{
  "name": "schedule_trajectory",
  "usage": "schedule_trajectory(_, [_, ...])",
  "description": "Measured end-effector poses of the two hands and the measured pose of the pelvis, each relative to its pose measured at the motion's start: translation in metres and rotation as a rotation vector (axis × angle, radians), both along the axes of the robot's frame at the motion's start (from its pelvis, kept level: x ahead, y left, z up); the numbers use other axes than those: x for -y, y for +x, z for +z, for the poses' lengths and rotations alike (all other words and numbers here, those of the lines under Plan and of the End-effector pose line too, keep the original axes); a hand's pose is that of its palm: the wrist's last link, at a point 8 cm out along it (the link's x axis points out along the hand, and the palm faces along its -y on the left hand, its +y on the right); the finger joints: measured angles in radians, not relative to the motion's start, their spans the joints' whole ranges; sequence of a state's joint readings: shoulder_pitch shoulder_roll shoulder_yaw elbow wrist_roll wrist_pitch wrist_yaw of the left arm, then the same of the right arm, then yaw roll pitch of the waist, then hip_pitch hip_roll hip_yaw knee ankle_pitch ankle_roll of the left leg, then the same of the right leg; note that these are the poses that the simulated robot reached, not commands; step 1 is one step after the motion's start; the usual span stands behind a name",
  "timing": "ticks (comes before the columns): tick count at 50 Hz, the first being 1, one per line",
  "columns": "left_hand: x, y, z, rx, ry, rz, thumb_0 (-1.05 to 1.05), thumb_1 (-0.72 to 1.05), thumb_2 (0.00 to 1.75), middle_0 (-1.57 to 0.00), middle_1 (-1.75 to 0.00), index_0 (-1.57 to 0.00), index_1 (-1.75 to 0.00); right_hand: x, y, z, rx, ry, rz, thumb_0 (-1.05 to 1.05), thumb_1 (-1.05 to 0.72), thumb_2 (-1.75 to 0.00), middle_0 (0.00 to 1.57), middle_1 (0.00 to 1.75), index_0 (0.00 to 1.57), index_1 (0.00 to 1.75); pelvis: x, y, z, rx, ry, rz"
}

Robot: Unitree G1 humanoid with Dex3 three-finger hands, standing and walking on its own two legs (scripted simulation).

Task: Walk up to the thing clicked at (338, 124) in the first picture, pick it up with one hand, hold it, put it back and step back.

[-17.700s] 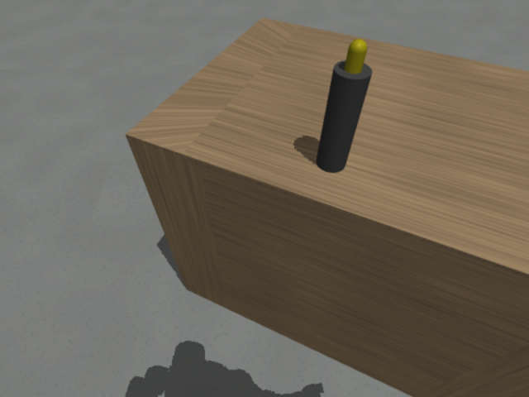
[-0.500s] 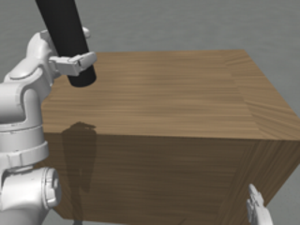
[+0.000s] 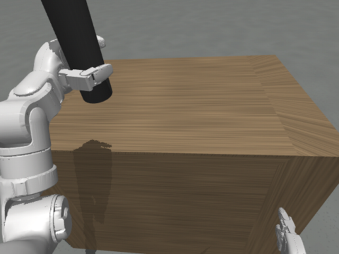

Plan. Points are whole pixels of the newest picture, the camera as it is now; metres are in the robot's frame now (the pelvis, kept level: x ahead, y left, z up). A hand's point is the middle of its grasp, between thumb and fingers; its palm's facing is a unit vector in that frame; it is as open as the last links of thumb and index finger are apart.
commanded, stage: hold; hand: left
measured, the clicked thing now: (75, 32) +0.33 +0.16 +0.39
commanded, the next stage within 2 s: crouch in 0.94 s
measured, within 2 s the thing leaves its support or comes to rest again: neither
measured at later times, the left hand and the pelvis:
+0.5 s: hand (88, 68) +0.33 +0.16 +0.33, palm faces +0.07 -1.00 -0.03, open 8.4 cm; pelvis +0.00 +0.00 +0.00, yaw +0 degrees
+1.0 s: hand (92, 71) +0.33 +0.16 +0.32, palm faces +0.07 -1.00 -0.02, open 8.4 cm; pelvis +0.00 -0.01 +0.00, yaw +0 degrees
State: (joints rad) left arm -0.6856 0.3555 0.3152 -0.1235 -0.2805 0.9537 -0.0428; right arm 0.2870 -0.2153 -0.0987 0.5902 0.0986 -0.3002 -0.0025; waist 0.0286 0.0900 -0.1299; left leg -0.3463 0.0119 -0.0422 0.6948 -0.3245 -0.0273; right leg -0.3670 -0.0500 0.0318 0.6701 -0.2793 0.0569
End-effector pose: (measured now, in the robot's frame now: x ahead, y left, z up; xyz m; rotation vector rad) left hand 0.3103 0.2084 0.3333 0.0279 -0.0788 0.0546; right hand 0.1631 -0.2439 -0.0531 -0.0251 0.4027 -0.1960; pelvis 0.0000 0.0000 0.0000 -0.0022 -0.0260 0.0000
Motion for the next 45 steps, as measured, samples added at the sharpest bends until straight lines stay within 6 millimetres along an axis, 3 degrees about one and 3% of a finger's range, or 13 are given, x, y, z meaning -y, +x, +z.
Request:
schedule_trajectory(7, [-0.004, 0.002, 0.008, 0.008, -0.016, 0.024, -0.01, -0.22, 1.15, -0.80, -1.08, -0.82, -1.10, 0.006, 0.001, -0.001, -0.004, -0.007, -0.008, -0.01, 0.54, -0.05, 0.05, 0.05, 0.05, 0.05, 0.004, -0.001, 0.000, -0.004, 0.002, 0.007])
schedule_trajectory(23, [-0.008, 0.000, -0.004, -0.002, -0.003, 0.014, -0.01, -0.22, 1.15, -0.80, -1.08, -0.82, -1.10, 0.005, -0.003, 0.002, 0.002, -0.021, -0.008, -0.01, 0.55, -0.05, 0.05, 0.05, 0.05, 0.05, 0.002, -0.002, 0.000, -0.003, 0.002, 0.003])
schedule_trajectory(36, [-0.006, 0.002, 0.012, 0.005, -0.008, 0.021, -0.01, -0.22, 1.15, -0.80, -1.08, -0.82, -1.10, 0.004, -0.001, 0.001, 0.019, -0.005, -0.011, -0.01, 0.54, -0.05, 0.05, 0.05, 0.05, 0.05, 0.003, -0.002, 0.000, -0.003, 0.002, 0.004])
schedule_trajectory(45, [-0.001, -0.001, -0.004, -0.022, -0.006, 0.004, -0.01, -0.22, 1.15, -0.80, -1.08, -0.82, -1.10, 0.003, -0.005, 0.001, 0.007, -0.001, 0.005, -0.01, 0.54, -0.05, 0.05, 0.05, 0.05, 0.05, 0.005, -0.003, 0.000, -0.002, 0.005, 0.003])
